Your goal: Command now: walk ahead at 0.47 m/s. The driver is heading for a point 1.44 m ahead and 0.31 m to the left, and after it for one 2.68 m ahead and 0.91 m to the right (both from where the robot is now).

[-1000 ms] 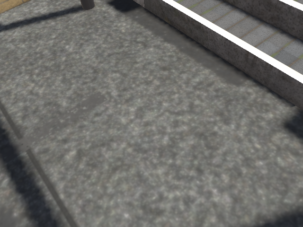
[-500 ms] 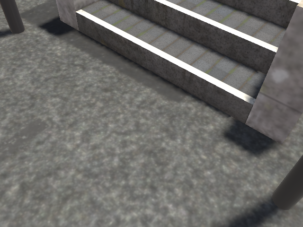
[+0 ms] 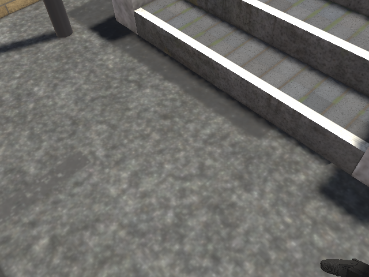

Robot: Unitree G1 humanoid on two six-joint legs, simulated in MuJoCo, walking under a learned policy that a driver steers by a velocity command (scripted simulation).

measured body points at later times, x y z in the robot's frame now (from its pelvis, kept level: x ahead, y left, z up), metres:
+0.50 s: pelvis +0.20 +0.04 +0.00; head +0.23 +0.03 +0.45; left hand +0.35 +0.30 -0.11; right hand +0.31 -0.23 -0.12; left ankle +0.22 +0.13 -0.74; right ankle +0.27 -0.11 -0.73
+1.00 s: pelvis +0.26 +0.01 +0.00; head +0.27 +0.01 +0.45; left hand +0.38 +0.27 -0.13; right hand +0.34 -0.26 -0.14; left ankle +0.22 +0.13 -0.74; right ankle +0.27 -0.11 -0.74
